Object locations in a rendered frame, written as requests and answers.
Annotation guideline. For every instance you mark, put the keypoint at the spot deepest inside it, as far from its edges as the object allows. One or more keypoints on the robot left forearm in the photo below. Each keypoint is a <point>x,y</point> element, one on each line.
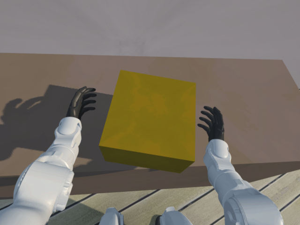
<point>64,149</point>

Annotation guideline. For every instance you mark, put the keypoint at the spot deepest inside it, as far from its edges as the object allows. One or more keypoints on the left robot upper arm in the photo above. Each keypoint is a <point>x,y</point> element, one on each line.
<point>44,189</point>

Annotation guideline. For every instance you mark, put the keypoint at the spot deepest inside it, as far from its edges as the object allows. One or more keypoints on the right robot upper arm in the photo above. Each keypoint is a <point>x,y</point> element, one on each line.
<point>251,210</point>

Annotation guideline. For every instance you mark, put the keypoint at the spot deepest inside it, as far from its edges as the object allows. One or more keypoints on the left robot thigh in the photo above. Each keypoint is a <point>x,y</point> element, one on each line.
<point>112,218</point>

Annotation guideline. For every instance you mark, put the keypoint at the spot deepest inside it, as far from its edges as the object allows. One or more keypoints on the carton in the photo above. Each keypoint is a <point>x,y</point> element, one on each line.
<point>150,123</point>

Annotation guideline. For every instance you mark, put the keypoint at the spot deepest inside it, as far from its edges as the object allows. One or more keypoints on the left robot hand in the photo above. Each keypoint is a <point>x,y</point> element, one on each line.
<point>76,108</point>

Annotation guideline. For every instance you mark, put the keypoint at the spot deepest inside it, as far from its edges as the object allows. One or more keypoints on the pedestal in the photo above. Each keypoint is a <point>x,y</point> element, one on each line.
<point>258,99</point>

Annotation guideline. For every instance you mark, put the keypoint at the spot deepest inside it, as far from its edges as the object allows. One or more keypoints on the robot right shin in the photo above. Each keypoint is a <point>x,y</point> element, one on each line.
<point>169,209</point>

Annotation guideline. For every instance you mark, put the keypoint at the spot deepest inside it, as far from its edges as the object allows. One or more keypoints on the right robot hand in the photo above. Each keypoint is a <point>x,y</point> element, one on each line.
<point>216,125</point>

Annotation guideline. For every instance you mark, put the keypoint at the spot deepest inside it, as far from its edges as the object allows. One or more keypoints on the robot right forearm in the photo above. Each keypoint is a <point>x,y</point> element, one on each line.
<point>222,175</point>

